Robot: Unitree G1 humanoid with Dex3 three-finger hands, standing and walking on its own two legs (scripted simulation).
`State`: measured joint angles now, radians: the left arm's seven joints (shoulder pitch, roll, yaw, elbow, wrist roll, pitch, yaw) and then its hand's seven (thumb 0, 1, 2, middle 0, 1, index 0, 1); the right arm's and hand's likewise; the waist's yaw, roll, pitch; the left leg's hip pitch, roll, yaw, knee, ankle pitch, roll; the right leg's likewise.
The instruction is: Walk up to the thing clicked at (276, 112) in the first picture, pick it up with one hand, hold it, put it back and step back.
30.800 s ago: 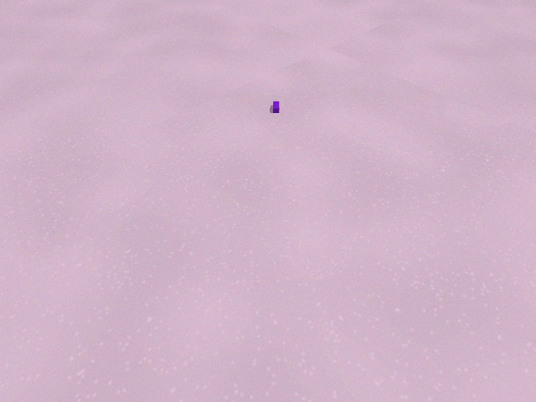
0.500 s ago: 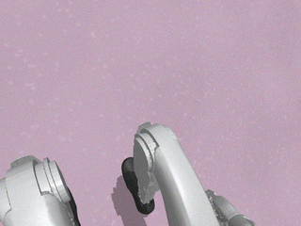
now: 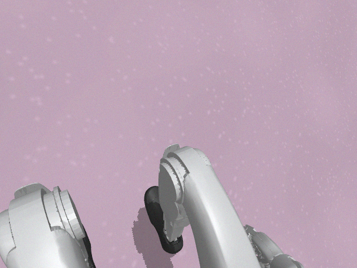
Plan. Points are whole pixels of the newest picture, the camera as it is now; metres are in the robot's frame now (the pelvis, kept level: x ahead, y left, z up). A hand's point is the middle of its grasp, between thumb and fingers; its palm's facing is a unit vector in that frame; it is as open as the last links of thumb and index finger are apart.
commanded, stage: rise first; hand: left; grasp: from above
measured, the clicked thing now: out of the picture +0.50 +0.39 -0.30
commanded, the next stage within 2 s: approach in 0.34 s
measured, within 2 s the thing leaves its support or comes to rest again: neither
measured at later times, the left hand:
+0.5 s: hand out of the picture +0.46 +0.42 -0.16, palm faces -0.45 -0.10 -0.89, open 14.2 cm
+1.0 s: hand out of the picture +0.50 +0.37 -0.16, palm faces -0.40 -0.08 -0.91, open 13.7 cm
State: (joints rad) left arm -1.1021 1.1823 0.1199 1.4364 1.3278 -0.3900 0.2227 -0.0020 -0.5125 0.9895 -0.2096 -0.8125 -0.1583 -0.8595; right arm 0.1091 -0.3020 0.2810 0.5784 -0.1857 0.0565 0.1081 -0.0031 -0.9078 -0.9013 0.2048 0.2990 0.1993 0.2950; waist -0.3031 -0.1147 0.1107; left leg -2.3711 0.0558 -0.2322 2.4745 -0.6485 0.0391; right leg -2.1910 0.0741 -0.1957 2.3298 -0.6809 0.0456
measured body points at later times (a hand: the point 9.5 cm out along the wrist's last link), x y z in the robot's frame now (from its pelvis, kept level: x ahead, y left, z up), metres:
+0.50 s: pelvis +0.00 +0.00 +0.00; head +0.26 +0.14 +0.34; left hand +0.48 +0.42 -0.11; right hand +0.08 -0.26 -0.07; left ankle +0.08 +0.12 -0.28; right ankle +0.11 -0.12 -0.28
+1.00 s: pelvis +0.00 -0.01 +0.00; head +0.26 +0.11 +0.35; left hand +0.52 +0.37 -0.11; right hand +0.05 -0.26 -0.07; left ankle +0.08 +0.12 -0.28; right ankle +0.11 -0.12 -0.28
